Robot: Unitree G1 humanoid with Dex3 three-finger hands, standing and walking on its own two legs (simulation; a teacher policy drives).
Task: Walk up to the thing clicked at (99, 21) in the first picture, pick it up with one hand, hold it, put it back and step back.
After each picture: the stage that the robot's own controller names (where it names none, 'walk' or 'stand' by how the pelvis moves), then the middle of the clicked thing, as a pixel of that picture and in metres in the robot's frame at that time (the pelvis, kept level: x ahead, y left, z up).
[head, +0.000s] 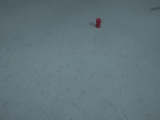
stand; (98, 23) +1.78 -0.18 -0.72
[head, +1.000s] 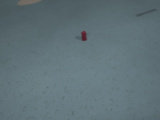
walk; (84, 36) +1.66 +0.15 -0.69
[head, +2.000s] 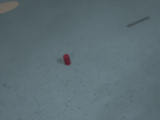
walk; (67, 59) +1.12 +0.30 -0.71
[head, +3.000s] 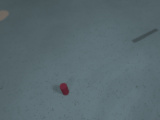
walk; (64, 89) +0.74 +0.29 -0.72
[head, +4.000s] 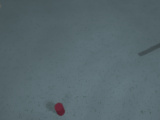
walk; (59, 109) +0.48 +0.24 -0.70
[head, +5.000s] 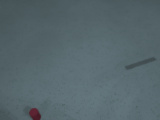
stand; (35, 114) +0.48 +0.39 -0.70
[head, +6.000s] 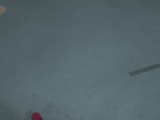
stand; (37, 119) +0.47 +0.37 -0.70
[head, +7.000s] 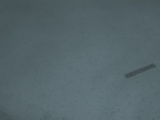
stand; out of the picture +0.41 +0.39 -0.72
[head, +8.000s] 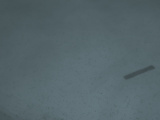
stand; out of the picture +0.41 +0.40 -0.73
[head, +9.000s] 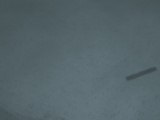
stand; out of the picture +0.41 +0.39 -0.73
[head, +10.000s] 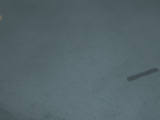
stand; out of the picture +0.42 +0.39 -0.73
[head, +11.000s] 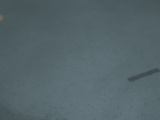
go down; out of the picture +0.41 +0.39 -0.73
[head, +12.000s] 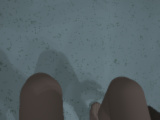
go down; out of the picture +0.48 +0.43 -0.31
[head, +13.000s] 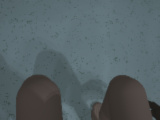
go down; out of the picture +0.46 +0.44 -0.29
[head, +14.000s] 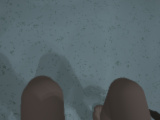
go down; out of the picture +0.48 +0.43 -0.31
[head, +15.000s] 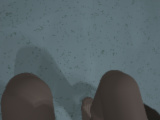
close in; out of the picture +0.46 +0.45 -0.28
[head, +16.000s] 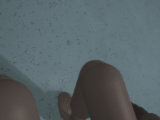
close; out of the picture +0.42 +0.48 -0.22
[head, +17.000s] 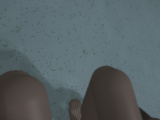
lift; out of the picture +0.43 +0.41 -0.23
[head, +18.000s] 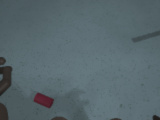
lift; (43, 100) +0.42 +0.27 -0.57
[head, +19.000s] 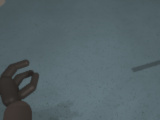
approach; out of the picture +0.37 +0.27 -0.70
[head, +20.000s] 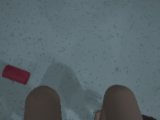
approach; (16, 74) +0.40 +0.31 -0.40
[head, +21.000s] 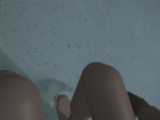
go down; out of the picture +0.34 +0.35 -0.26
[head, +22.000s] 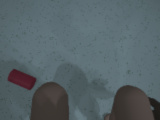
stand; (22, 79) +0.36 +0.33 -0.36
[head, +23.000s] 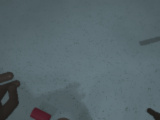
hold; (40, 116) +0.32 +0.29 -0.58
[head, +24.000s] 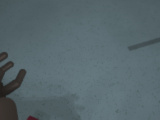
approach; out of the picture +0.30 +0.31 -0.65
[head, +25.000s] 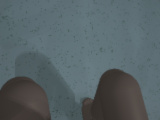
approach; out of the picture +0.31 +0.36 -0.28
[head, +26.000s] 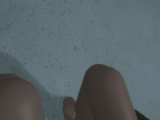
hold; out of the picture +0.26 +0.36 -0.26
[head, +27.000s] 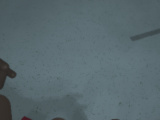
hold; out of the picture +0.26 +0.32 -0.58
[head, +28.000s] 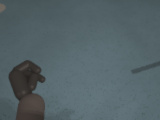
hold; out of the picture +0.23 +0.33 -0.70
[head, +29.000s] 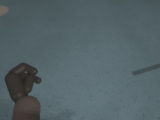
hold; out of the picture +0.23 +0.34 -0.71
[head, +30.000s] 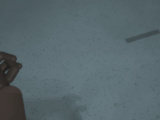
lower; out of the picture +0.24 +0.35 -0.60
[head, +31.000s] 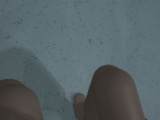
lower; out of the picture +0.23 +0.38 -0.27
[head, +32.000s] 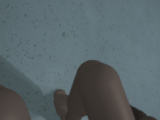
lower; out of the picture +0.19 +0.38 -0.27
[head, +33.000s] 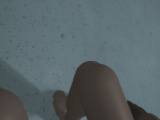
lower; out of the picture +0.18 +0.38 -0.27
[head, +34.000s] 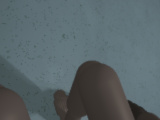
open; out of the picture +0.18 +0.38 -0.27
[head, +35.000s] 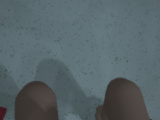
walk; out of the picture +0.21 +0.36 -0.33
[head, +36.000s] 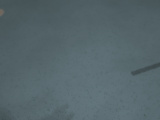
stand; out of the picture +0.17 +0.34 -0.68
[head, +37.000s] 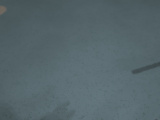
stand; out of the picture +0.18 +0.35 -0.69
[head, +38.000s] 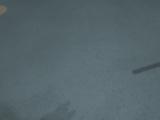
stand; out of the picture +0.17 +0.36 -0.69
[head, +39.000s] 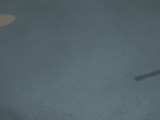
stand; out of the picture +0.17 +0.35 -0.75
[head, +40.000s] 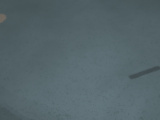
stand; out of the picture +0.14 +0.37 -0.75
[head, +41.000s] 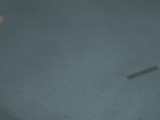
walk; out of the picture +0.13 +0.38 -0.75
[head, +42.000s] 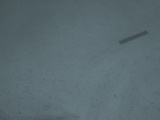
walk; out of the picture +0.26 +0.34 -0.73
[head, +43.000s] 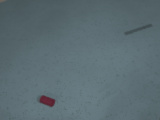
walk; (47, 100) +0.59 +0.40 -0.73
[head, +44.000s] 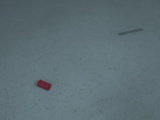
stand; (44, 85) +0.79 +0.35 -0.74
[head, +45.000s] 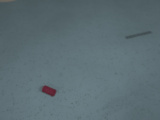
stand; (49, 90) +0.75 +0.37 -0.75
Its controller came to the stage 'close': yes
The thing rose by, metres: 0.01
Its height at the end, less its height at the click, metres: -0.02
